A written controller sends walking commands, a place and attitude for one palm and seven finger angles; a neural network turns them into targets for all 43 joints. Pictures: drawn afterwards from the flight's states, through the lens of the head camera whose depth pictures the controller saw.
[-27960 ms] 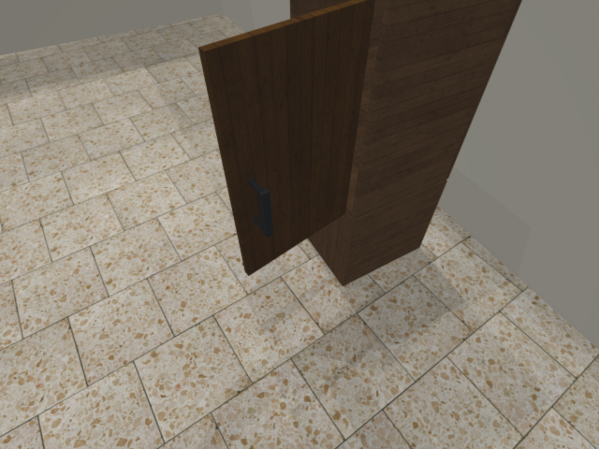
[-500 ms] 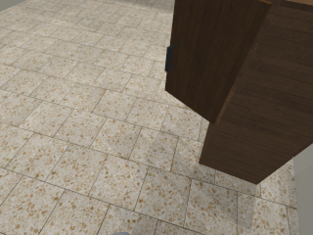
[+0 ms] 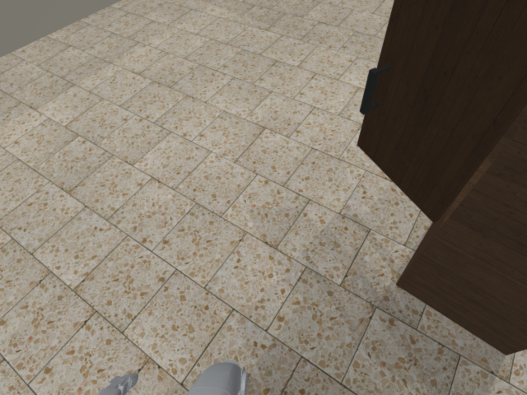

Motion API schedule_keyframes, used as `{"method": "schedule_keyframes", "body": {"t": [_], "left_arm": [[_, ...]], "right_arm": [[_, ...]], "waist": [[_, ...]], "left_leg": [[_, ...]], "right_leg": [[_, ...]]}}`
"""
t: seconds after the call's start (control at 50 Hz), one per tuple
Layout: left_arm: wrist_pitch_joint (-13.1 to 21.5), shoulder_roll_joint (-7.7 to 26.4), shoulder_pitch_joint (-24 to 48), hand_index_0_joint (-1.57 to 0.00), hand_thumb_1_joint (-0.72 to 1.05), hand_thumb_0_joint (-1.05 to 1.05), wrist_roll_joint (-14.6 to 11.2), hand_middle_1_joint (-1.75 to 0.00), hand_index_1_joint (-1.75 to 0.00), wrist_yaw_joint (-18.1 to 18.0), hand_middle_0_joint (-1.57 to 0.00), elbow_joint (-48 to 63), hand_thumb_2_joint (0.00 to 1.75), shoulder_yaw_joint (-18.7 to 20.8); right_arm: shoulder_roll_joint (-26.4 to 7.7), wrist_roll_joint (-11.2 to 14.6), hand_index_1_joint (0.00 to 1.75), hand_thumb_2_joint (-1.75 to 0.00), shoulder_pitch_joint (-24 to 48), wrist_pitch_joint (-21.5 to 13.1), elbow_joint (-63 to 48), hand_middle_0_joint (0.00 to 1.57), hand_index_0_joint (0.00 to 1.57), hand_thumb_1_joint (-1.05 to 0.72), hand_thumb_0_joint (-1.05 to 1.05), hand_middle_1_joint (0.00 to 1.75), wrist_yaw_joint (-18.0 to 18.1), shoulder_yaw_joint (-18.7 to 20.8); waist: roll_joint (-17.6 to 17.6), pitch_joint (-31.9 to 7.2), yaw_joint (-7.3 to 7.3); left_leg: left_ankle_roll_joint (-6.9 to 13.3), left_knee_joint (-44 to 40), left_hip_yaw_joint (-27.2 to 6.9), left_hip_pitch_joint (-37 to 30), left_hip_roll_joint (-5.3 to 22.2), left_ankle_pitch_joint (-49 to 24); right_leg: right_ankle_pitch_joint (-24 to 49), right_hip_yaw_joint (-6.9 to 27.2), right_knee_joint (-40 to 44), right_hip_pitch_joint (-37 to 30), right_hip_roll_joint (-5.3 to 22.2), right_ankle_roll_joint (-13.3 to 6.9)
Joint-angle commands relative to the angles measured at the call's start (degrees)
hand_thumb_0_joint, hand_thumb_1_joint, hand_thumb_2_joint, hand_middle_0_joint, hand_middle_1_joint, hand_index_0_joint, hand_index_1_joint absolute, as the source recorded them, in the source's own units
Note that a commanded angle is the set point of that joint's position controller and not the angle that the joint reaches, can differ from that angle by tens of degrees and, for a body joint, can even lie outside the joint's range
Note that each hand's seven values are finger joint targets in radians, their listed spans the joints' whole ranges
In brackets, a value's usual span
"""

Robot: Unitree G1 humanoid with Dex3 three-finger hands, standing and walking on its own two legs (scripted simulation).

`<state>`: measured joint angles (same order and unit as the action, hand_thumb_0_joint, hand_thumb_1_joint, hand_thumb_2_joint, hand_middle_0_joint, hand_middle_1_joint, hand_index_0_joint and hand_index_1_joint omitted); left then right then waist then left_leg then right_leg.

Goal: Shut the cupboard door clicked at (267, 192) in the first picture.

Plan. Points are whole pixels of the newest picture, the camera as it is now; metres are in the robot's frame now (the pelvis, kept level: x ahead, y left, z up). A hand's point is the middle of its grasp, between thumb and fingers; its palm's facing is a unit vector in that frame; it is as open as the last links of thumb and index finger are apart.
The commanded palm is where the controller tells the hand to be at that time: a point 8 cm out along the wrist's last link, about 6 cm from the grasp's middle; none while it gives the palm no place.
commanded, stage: walk to a spot facing it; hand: left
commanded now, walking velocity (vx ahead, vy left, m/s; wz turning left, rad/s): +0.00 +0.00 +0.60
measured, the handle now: (375, 90) +0.84 -0.28 -0.08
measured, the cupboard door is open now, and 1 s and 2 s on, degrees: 66 66 66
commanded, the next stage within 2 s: turn to face it in 1.80 s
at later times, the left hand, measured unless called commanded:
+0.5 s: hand out of the picture +0.05 +0.21 -0.16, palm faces +0.34 -0.88 -0.32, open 7.4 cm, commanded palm none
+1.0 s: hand out of the picture -0.04 +0.19 -0.18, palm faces +0.64 -0.73 -0.24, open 7.4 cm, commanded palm none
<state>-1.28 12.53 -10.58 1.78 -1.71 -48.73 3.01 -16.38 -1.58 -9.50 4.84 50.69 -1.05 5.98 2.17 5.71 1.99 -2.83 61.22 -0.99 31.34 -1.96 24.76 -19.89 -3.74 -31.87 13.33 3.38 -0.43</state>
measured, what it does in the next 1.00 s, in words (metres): walks ahead, turning left: left foot, then right foot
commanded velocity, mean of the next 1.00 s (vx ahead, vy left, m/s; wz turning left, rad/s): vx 0.16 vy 0.00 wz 0.59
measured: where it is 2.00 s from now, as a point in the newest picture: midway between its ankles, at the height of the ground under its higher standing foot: (201, 324)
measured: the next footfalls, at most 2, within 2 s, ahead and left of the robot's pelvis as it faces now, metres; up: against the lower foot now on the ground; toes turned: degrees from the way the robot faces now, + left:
left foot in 0.20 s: +0.03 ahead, +0.14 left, +0.00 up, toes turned +14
right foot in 0.48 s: +0.12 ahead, -0.13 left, +0.00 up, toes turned +17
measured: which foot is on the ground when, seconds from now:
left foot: up 0.00-0.18, down 0.20-0.48, up 0.50-0.86, down 0.88-1.00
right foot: down 0.00-0.20, up 0.22-0.46, down 0.48-0.88, up 0.90-1.00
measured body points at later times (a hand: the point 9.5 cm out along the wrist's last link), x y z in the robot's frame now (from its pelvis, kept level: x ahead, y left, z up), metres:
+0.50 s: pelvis +0.03 -0.03 -0.02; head +0.09 -0.03 +0.43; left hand +0.03 +0.25 -0.13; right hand +0.21 -0.24 -0.17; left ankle -0.01 +0.13 -0.73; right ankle +0.08 -0.14 -0.74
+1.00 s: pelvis +0.10 +0.02 -0.01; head +0.12 +0.06 +0.44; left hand -0.07 +0.23 -0.16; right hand +0.34 -0.11 -0.13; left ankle +0.04 +0.10 -0.74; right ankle +0.14 -0.12 -0.67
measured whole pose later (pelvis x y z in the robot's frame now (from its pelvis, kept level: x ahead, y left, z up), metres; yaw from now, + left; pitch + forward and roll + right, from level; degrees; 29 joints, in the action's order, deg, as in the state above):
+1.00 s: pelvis +0.10 +0.02 -0.01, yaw +39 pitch -1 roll +1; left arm -2.2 15.0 -18.6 1.7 1.0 -55.7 4.8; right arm -12.0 -1.7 -9.8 -0.9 49.3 -1.1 2.1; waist -3.6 5.3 -0.6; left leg 2.2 35.0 6.2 16.0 0.1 18.7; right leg -26.5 -5.2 -63.3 23.2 8.6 2.9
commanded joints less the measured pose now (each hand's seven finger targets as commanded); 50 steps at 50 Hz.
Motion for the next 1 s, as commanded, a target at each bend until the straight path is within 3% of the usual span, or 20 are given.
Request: {"method": "schedule_keyframes", "body": {"t": [0.0,0.1,0.14,0.16,0.18,0.2,0.28,0.42,0.44,0.46,0.5,0.54,0.58,0.74,0.82,0.84,0.86,0.88,0.9,0.98], "left_arm": [[1.58,11.28,-4.99,-0.2,0.9,0.0,-0.05,-0.3,-0.3,-0.68,-0.2,2.86,0.9,2.84],[1.28,12.75,-7.85,-0.2,0.9,0.0,0.17,-0.3,-0.3,-0.56,-0.2,1.9,0.9,3.72],[1.27,12.98,-6.73,-0.2,0.9,0.0,-0.29,-0.3,-0.3,-0.34,-0.2,2.03,0.9,3.78],[1.14,11.52,-7.05,-0.2,0.9,0.0,-0.71,-0.3,-0.3,-0.11,-0.2,2.72,0.9,3.55],[1.13,7.46,-6.64,-0.2,0.9,0.0,-1.1,-0.3,-0.3,0.4,-0.2,5.12,0.9,2.17],[0.48,7.83,-2.99,-0.2,0.9,0.0,-0.44,-0.3,-0.3,0.05,-0.2,7.13,0.9,1.7],[-0.51,7.5,0.2,-0.2,0.9,0.0,-0.79,-0.3,-0.3,0.43,-0.2,5.28,0.9,2.24],[0.1,7.56,-10.17,-0.2,0.9,0.0,-0.51,-0.3,-0.3,1.15,-0.2,2.8,0.9,2.78],[0.86,10.09,-12.79,-0.2,0.9,0.0,0.06,-0.3,-0.3,0.91,-0.2,2.4,0.9,3.47],[1.44,15.59,-12.05,-0.2,0.9,0.0,0.85,-0.3,-0.3,0.37,-0.2,3.37,0.9,4.31],[1.41,12.94,-5.7,-0.2,0.9,0.0,0.15,-0.3,-0.3,-0.11,-0.2,5.21,0.9,3.56],[1.51,9.71,-1.13,-0.2,0.9,0.0,0.1,-0.3,-0.3,-0.18,-0.2,5.84,0.9,2.72],[2.31,8.78,-2.38,-0.2,0.9,0.0,0.0,-0.3,-0.3,-0.01,-0.2,5.21,0.9,2.59],[3.8,10.94,-12.14,-0.2,0.9,0.0,0.27,-0.3,-0.3,0.89,-0.2,-1.27,0.9,3.71],[3.82,11.88,-9.9,-0.2,0.9,0.0,-0.22,-0.3,-0.3,1.52,-0.2,-2.08,0.9,4.06],[3.72,11.4,-8.76,-0.2,0.9,0.0,-0.71,-0.3,-0.3,1.84,-0.2,-1.66,0.9,3.8],[3.51,7.47,-7.41,-0.2,0.9,0.0,-1.04,-0.3,-0.3,2.74,-0.2,1.18,0.9,3.2],[3.52,7.09,1.63,-0.2,0.9,0.0,-0.36,-0.3,-0.3,2.81,-0.2,6.0,0.9,1.87],[3.29,7.54,5.15,-0.2,0.9,0.0,-0.15,-0.3,-0.3,2.29,-0.2,6.67,0.9,2.36],[2.17,6.23,-0.33,-0.2,0.9,0.0,-0.07,-0.3,-0.3,3.28,-0.2,2.17,0.9,2.67]], "right_arm": [[-0.98,0.48,0.3,-0.9,4.33,-1.55,-5.96,0.2,0.2,-0.9,0.0,0.3,-0.76,-1.31],[-0.89,0.76,0.3,-0.9,5.79,-2.03,-6.64,0.2,0.2,-0.9,0.0,0.3,-0.8,-1.96],[-2.7,0.48,0.3,-0.9,0.74,-2.56,-5.39,0.2,0.2,-0.9,0.0,0.3,-0.67,-1.53],[-6.73,0.03,0.3,-0.9,-3.89,-3.2,-4.13,0.2,0.2,-0.9,0.0,0.3,-0.53,-0.58],[-13.21,-0.07,0.3,-0.9,-8.58,-3.42,-3.32,0.2,0.2,-0.9,0.0,0.3,0.01,1.14],[-13.78,0.52,0.3,-0.9,-11.07,-2.76,-2.13,0.2,0.2,-0.9,0.0,0.3,0.36,1.05],[-8.81,-0.19,0.3,-0.9,-1.6,-3.13,-4.53,0.2,0.2,-0.9,0.0,0.3,2.03,-0.48],[-8.62,0.06,0.3,-0.9,5.56,-2.18,-6.6,0.2,0.2,-0.9,0.0,0.3,1.41,-0.01],[-5.67,0.49,0.3,-0.9,5.22,-2.09,-7.12,0.2,0.2,-0.9,0.0,0.3,1.09,-0.1],[-1.39,0.63,0.3,-0.9,4.03,-2.24,-8.47,0.2,0.2,-0.9,0.0,0.3,0.67,-0.58],[-3.63,0.07,0.3,-0.9,4.52,-1.8,-7.5,0.2,0.2,-0.9,0.0,0.3,0.22,0.32],[-2.8,-0.22,0.3,-0.9,2.19,-1.56,-5.71,0.2,0.2,-0.9,0.0,0.3,-0.57,-0.14],[-1.56,-0.06,0.3,-0.9,2.51,-1.77,-5.36,0.2,0.2,-0.9,0.0,0.3,-1.22,-0.84],[1.19,0.3,0.3,-0.9,8.48,-3.71,-6.62,0.2,0.2,-0.9,0.0,0.3,-2.34,-2.34],[-0.07,-0.06,0.3,-0.9,1.61,-4.78,-5.11,0.2,0.2,-0.9,0.0,0.3,-1.96,-2.14],[-3.04,-0.28,0.3,-0.9,-4.96,-5.18,-3.24,0.2,0.2,-0.9,0.0,0.3,-1.54,-1.36],[-10.91,-0.96,0.3,-0.9,-12.82,-5.44,-1.68,0.2,0.2,-0.9,0.0,0.3,-0.7,0.85],[-14.27,-0.32,0.3,-0.9,-19.96,-5.26,0.52,0.2,0.2,-0.9,0.0,0.3,0.2,1.37],[-13.3,-0.09,0.3,-0.9,-19.19,-5.32,1.45,0.2,0.2,-0.9,0.0,0.3,0.55,0.76],[-6.58,-0.05,0.3,-0.9,-6.48,-6.75,-1.65,0.2,0.2,-0.9,0.0,0.3,1.52,-1.51]], "waist": [[-13.28,-5.71,-3.4],[-14.69,-7.47,-4.28],[-11.98,-9.63,-1.17],[-2.33,-13.99,1.19],[15.79,-16.89,3.32],[9.34,-16.17,4.27],[9.1,-8.46,0.54],[5.87,-7.04,-5.07],[-3.55,-7.67,-6.41],[-20.71,-6.42,-6.52],[-16.95,-3.34,-3.57],[-13.83,-2.66,-0.99],[-13.88,-4.22,-1.56],[-11.78,-4.23,-6.07],[-8.97,-6.33,-1.92],[-4.22,-9.27,1.87],[13.89,-12.55,6.0],[13.04,-10.76,9.55],[6.29,-7.7,8.25],[7.23,-1.85,0.61]], "left_leg": [[-0.65,-6.44,4.17,0.39,2.23,0.77],[0.85,-20.44,7.0,-6.23,1.66,-1.12],[1.94,-32.02,6.86,-17.0,1.25,-10.63],[4.82,-36.29,-1.01,-30.22,8.08,-28.57],[14.71,-34.65,-21.79,-41.57,24.46,-57.93],[18.18,-34.88,-20.49,-38.63,27.03,-57.87],[13.14,-36.78,-13.36,-25.34,16.66,-41.81],[8.1,-33.23,-12.5,-6.48,9.14,-15.86],[5.03,-24.45,-8.34,-0.07,3.09,-3.67],[0.99,-6.82,-0.69,6.95,-4.17,9.13],[1.87,11.34,-5.06,4.8,1.08,6.45],[0.95,13.47,-2.61,3.91,3.91,0.1],[0.07,6.47,0.55,3.26,4.48,-1.7],[2.23,-17.36,6.87,1.15,4.66,0.69],[4.25,-30.37,11.15,-16.69,1.52,-3.98],[5.95,-35.59,8.26,-30.67,2.35,-6.53],[13.39,-39.23,-17.25,-44.56,18.38,-6.31],[19.36,-44.29,-29.4,-46.27,26.97,-14.14],[18.41,-44.84,-26.12,-38.58,26.31,-8.33],[13.65,-47.77,-13.63,-24.55,17.24,-7.75]], "right_leg": [[43.25,3.63,5.7,-11.52,14.08,-6.57],[45.33,1.33,2.17,-14.01,15.45,-5.54],[42.45,-2.02,-5.74,-9.43,14.44,-2.61],[29.97,-5.04,-16.43,0.82,11.66,0.72],[-13.29,-5.41,-29.24,18.24,3.31,4.69],[-19.22,0.89,-33.28,20.11,3.15,3.84],[-8.86,3.58,-31.63,17.96,2.62,4.55],[4.0,-0.73,-1.26,-5.26,-2.72,3.99],[-0.84,6.19,9.21,-10.58,3.62,2.54],[-4.15,27.63,18.88,-9.73,20.59,-3.98],[-5.75,26.94,19.37,1.8,21.7,-8.07],[-1.41,13.79,17.04,1.35,17.28,-6.51],[7.09,6.28,15.8,-3.87,15.3,-5.54],[14.37,0.29,14.46,-16.35,19.37,-6.25],[17.52,-6.6,4.59,-8.56,17.93,-3.33],[18.43,-10.5,-7.38,0.37,15.35,-0.7],[-2.39,-13.39,-26.2,19.66,6.59,3.86],[-16.23,-5.41,-36.15,31.99,3.35,3.74],[-13.94,0.11,-37.82,31.56,5.01,2.9],[-0.48,2.48,-31.7,24.9,6.07,3.82]]}}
